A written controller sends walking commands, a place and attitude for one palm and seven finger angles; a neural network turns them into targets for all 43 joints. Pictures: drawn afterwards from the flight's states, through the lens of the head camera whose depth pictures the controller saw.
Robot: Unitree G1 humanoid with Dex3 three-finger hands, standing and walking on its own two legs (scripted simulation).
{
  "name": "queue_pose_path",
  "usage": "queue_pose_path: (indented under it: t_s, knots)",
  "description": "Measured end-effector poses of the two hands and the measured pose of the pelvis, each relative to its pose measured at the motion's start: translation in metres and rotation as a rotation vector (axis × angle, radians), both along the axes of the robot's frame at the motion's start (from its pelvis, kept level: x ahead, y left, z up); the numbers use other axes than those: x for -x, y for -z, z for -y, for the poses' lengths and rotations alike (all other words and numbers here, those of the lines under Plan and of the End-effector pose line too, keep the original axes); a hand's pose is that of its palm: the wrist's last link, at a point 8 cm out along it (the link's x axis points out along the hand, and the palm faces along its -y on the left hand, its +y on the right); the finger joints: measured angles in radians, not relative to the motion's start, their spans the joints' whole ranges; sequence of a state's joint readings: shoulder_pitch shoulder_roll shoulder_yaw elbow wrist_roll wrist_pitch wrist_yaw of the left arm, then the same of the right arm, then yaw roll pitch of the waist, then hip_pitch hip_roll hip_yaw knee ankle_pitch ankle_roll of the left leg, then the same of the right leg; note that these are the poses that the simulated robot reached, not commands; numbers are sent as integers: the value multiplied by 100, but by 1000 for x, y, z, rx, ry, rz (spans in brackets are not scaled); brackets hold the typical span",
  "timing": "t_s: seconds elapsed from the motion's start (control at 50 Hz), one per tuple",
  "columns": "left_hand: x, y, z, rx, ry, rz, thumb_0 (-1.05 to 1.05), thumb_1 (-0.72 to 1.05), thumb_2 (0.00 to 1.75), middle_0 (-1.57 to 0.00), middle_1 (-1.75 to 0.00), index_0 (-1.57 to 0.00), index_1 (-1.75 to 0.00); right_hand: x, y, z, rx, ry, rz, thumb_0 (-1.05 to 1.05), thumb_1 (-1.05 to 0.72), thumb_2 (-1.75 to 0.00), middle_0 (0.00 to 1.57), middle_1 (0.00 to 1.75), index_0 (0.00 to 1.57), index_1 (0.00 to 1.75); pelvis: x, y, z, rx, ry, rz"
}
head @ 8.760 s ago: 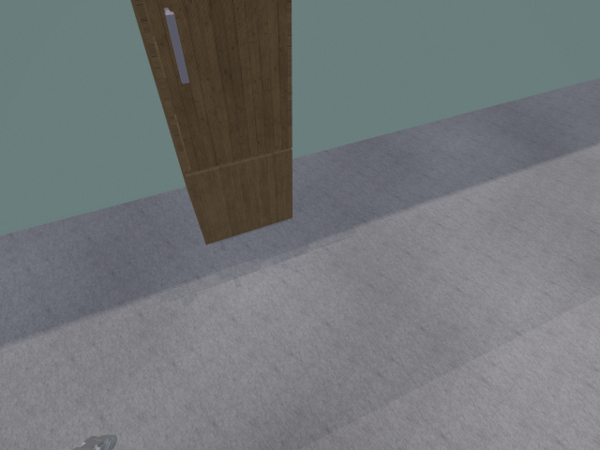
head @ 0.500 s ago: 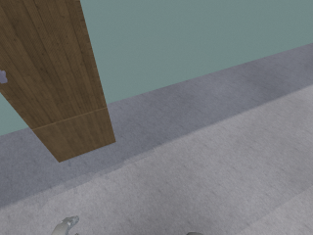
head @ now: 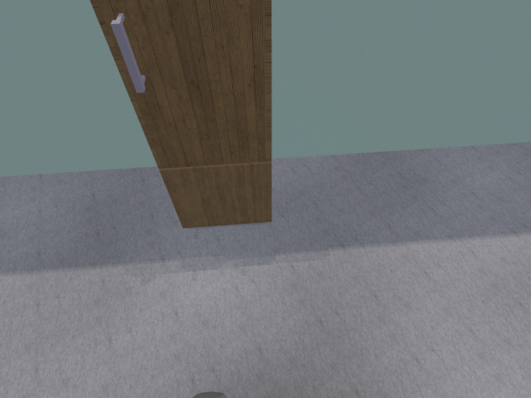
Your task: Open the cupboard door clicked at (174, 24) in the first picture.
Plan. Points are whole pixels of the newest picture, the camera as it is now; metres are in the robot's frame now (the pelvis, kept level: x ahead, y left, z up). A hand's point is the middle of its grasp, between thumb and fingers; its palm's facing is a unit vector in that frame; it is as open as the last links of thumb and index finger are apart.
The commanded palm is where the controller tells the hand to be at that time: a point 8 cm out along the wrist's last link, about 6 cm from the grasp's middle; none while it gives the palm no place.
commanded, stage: turn to face it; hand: left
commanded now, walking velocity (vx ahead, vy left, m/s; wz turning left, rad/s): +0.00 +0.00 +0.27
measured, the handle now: (131, 54) +0.81 +0.38 +0.08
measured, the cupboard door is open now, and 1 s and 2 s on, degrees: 0 0 0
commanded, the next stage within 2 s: take the last steps up to it in 0.16 s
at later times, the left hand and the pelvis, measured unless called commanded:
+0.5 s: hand out of the picture +0.04 +0.21 -0.16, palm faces +0.18 -0.95 -0.25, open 7.4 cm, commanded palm none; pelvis +0.01 +0.01 -0.01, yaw +8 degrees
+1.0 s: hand out of the picture +0.02 +0.26 -0.18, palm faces +0.26 -0.95 -0.15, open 7.4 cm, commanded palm none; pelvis +0.14 +0.12 -0.01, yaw +10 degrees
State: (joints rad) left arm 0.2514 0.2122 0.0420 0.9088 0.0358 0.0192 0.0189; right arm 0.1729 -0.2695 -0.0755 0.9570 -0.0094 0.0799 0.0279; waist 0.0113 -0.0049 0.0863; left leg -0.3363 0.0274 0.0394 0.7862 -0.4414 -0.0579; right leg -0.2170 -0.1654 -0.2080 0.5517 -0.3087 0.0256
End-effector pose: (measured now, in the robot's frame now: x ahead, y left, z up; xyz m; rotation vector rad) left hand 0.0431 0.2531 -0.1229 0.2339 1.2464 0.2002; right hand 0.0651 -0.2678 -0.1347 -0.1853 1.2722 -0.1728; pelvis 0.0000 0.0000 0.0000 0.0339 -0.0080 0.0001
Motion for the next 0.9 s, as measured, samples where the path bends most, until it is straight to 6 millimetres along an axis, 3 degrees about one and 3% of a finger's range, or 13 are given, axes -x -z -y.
queue_pose_path:
  t_s: [0.12,0.24,0.36,0.48,0.54,0.66,0.78,0.9]
  knots:
    - [49,26,-40,13,-109,-121,0,90,90,-20,-30,-20,-30,-51,-10,-38,39,-112,123,0,-91,-89,19,30,20,30,0,11,-24,22,-34,0]
    - [51,16,-47,31,-149,-102,0,91,90,-20,-30,-20,-30,-62,-20,-66,21,-160,141,0,-91,-89,20,30,20,30,0,-2,-32,48,-74,4]
    - [31,7,-33,36,-141,-24,0,91,90,-20,-30,-20,-30,-52,-10,-73,-32,-161,118,0,-91,-89,20,30,20,30,0,-3,-28,38,-98,13]
    - [17,6,-7,28,-131,64,0,91,90,-20,-30,-20,-30,-29,21,-60,-84,-136,46,0,-91,-89,20,30,20,30,-11,9,-13,24,-132,23]
    - [31,1,5,37,-180,62,0,90,90,-20,-30,-20,-30,-23,22,-55,-91,-153,-25,0,-91,-89,20,30,20,30,-19,3,-14,22,-147,25]
    - [70,-4,20,77,-251,-99,0,90,90,-20,-30,-20,-30,-33,8,-55,-85,-142,-63,1,-91,-89,20,30,20,30,-43,-10,-23,8,-173,7]
    - [95,1,20,137,-332,-230,0,90,90,-20,-30,-20,-30,-68,4,-82,-67,-189,-100,1,-91,-90,19,30,20,30,-73,-8,-48,21,-200,-6]
    - [97,24,-8,201,-384,-359,0,90,90,-20,-30,-20,-30,-140,11,-141,-48,-251,-7,1,-91,-90,19,30,20,30,-110,12,-94,47,-204,-11]
